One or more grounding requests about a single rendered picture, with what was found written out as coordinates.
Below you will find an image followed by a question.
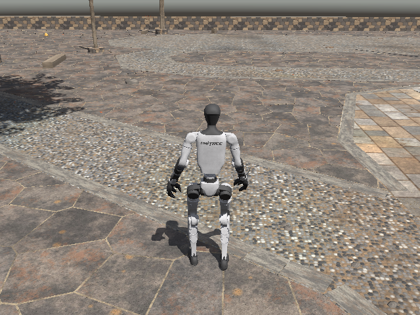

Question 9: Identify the robot right upper arm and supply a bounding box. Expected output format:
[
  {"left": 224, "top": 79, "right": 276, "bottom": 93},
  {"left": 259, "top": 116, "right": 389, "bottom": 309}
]
[{"left": 225, "top": 133, "right": 242, "bottom": 168}]

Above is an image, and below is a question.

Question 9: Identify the robot left shin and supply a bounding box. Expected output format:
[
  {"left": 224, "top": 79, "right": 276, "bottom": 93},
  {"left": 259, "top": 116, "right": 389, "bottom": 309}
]
[{"left": 188, "top": 215, "right": 198, "bottom": 257}]

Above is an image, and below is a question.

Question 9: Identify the robot left upper arm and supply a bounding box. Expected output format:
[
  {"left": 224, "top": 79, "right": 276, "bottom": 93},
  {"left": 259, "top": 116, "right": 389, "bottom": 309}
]
[{"left": 178, "top": 132, "right": 198, "bottom": 168}]

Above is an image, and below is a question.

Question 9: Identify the right robot hand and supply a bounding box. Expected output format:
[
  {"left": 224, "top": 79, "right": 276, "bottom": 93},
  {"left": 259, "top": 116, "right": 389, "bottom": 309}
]
[{"left": 234, "top": 178, "right": 248, "bottom": 191}]

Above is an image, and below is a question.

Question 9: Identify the robot left forearm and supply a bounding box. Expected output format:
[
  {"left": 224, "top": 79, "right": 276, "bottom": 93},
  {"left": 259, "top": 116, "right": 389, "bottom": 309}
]
[{"left": 169, "top": 158, "right": 184, "bottom": 184}]

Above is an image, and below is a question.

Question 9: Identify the left robot hand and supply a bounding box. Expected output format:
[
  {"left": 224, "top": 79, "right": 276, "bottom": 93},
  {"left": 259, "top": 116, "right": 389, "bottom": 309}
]
[{"left": 167, "top": 182, "right": 181, "bottom": 198}]

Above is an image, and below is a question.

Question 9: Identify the robot right foot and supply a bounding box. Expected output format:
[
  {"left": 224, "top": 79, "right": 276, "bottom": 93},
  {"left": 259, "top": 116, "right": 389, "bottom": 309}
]
[{"left": 220, "top": 254, "right": 229, "bottom": 269}]

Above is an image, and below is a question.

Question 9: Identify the robot right forearm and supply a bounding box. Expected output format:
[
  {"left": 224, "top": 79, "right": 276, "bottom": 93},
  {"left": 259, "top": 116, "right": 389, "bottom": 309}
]
[{"left": 235, "top": 158, "right": 247, "bottom": 181}]

